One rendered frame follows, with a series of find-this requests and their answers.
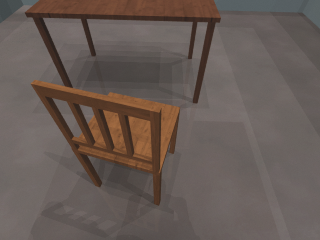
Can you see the chair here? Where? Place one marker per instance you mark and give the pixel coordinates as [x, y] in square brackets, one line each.
[124, 130]

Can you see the table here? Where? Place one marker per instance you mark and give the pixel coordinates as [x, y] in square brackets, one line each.
[138, 10]

